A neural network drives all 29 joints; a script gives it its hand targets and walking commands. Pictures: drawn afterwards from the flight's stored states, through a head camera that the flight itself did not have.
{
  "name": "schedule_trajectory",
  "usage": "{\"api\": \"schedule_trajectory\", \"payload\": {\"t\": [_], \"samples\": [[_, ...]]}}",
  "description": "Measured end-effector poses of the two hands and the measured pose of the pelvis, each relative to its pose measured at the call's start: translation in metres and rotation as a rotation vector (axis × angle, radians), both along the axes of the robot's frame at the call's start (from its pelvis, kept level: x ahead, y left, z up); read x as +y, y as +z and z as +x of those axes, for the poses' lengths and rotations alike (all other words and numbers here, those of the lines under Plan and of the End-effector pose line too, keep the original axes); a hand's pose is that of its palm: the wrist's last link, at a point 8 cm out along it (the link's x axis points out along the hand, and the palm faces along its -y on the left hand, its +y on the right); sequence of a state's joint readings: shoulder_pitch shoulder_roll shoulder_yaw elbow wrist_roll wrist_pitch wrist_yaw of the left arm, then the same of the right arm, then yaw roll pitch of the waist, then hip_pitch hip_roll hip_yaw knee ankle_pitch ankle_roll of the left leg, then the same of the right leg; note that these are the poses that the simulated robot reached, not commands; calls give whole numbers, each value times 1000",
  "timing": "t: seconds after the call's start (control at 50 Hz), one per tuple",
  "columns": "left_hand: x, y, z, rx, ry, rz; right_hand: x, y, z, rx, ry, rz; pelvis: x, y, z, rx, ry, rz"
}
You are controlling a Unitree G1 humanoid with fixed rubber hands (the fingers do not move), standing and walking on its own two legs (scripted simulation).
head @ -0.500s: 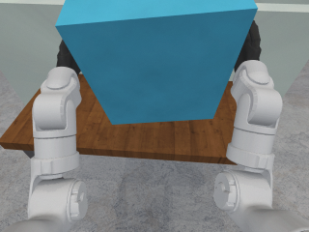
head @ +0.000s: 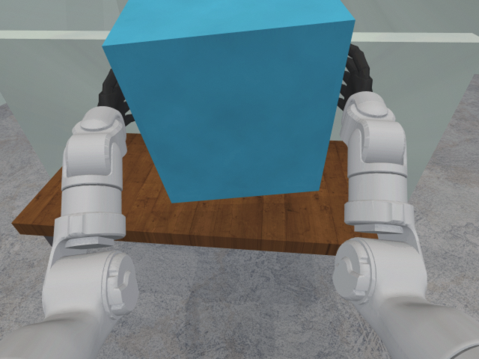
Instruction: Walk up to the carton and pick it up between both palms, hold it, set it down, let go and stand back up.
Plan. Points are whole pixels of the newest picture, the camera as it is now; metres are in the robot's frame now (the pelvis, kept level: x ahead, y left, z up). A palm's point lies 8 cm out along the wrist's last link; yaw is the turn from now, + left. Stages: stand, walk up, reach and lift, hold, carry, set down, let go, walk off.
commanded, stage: hold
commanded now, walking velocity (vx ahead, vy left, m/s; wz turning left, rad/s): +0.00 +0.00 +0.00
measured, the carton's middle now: (234, 88) +0.48 +0.00 +0.27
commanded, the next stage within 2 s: set down in 1.36 s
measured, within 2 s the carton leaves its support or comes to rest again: neither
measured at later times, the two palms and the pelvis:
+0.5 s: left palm (119, 112) +0.42 +0.18 +0.26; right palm (342, 96) +0.41 -0.17 +0.28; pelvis +0.02 +0.01 +0.00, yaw +1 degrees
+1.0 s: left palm (117, 124) +0.42 +0.20 +0.23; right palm (329, 111) +0.42 -0.16 +0.25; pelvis +0.03 +0.03 +0.00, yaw +1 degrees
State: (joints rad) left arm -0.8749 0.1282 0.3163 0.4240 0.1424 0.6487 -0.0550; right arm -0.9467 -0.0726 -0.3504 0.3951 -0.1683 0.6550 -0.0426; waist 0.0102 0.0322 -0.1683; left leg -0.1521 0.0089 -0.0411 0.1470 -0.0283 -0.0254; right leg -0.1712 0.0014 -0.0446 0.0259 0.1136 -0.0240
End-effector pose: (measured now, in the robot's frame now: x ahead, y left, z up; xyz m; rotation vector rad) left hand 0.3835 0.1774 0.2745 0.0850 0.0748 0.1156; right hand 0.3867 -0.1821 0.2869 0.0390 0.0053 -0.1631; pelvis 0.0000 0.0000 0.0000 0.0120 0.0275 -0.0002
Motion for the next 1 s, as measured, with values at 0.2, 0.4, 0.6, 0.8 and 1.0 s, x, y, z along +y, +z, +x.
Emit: {"api": "schedule_trajectory", "payload": {"t": [0.2,0.4,0.6,0.8,1.0], "samples": [[4,-4,8,12,1,-4,4,0,9,7,2,-2,-1,-1,0,27,4,-2],[7,-11,26,1,0,-16,9,-3,22,-12,-29,7,7,0,11,78,11,-2],[6,-19,39,-17,-2,-22,11,-13,28,-34,-68,44,18,1,23,115,10,0],[10,-34,45,-2,-1,-17,16,-29,30,-19,-82,63,26,1,29,119,9,-1],[18,-40,39,1,20,-7,24,-35,29,-21,-67,70,26,1,28,104,11,-1]]}}
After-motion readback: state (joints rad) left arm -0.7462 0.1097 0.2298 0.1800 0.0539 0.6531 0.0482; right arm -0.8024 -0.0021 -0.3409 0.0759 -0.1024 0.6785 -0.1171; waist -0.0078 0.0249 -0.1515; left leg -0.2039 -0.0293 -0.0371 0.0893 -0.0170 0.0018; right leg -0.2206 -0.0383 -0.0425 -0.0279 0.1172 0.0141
